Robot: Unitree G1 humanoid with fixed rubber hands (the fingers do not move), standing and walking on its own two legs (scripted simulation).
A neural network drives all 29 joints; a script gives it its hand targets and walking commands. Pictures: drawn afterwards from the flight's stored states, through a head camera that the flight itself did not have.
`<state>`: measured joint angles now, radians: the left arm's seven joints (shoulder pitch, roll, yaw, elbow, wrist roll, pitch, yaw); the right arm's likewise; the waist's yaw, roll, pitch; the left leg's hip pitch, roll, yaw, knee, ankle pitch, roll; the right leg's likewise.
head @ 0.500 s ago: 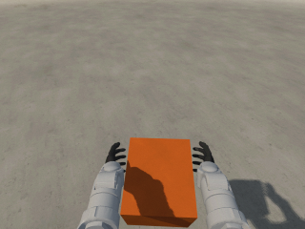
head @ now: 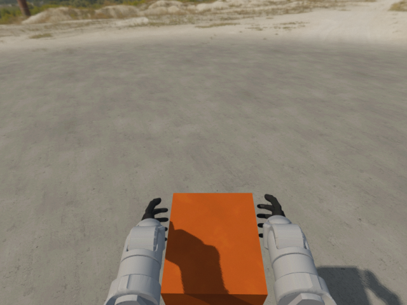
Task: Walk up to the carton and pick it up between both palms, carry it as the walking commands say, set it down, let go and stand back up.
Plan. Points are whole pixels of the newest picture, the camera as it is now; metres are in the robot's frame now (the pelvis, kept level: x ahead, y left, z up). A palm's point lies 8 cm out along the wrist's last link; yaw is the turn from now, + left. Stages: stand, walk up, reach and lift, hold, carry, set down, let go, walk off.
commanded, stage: reach and lift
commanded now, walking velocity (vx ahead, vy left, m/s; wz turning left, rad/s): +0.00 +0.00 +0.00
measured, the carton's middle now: (212, 252) +0.31 +0.01 -0.03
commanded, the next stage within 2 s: hold in 1.10 s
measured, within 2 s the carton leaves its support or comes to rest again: neither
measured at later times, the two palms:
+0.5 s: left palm (149, 228) +0.30 +0.14 +0.06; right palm (280, 228) +0.30 -0.13 +0.06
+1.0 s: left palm (149, 233) +0.29 +0.14 +0.06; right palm (280, 232) +0.29 -0.13 +0.06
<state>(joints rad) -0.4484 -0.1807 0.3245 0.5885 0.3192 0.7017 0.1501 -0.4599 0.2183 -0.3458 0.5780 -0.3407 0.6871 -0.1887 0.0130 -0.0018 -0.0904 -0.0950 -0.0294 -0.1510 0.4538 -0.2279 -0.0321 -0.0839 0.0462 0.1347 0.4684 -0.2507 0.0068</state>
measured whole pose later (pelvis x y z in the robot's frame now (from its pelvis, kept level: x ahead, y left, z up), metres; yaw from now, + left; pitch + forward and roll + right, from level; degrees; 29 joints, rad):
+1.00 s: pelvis +0.00 +0.01 +0.00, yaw -1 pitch -7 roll +0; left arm -0.34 -0.17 0.23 0.43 0.28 0.75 0.12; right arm -0.36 0.18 -0.25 0.44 -0.28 0.72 -0.12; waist 0.01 -0.01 -0.07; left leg -0.08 -0.03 -0.13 0.42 -0.22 -0.02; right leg -0.08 0.04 0.14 0.43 -0.23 0.01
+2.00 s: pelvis +0.01 +0.01 +0.00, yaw -2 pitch -8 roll +0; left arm -0.31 -0.16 0.20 0.41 0.29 0.77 0.05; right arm -0.30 0.16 -0.23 0.40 -0.27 0.75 -0.08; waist 0.00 0.01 -0.09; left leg -0.06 -0.03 -0.11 0.40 -0.21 -0.01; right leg -0.05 0.03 0.15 0.40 -0.22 0.02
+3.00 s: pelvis +0.26 +0.10 -0.01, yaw +3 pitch +4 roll +4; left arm -0.39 -0.19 0.14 -0.14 0.10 1.29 0.32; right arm -0.39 0.19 -0.14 -0.14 -0.13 1.25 -0.30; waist 0.01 0.00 -0.08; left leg -0.55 0.06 0.12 0.64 -0.26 0.03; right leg 0.06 -0.16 -0.14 0.36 -0.47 0.08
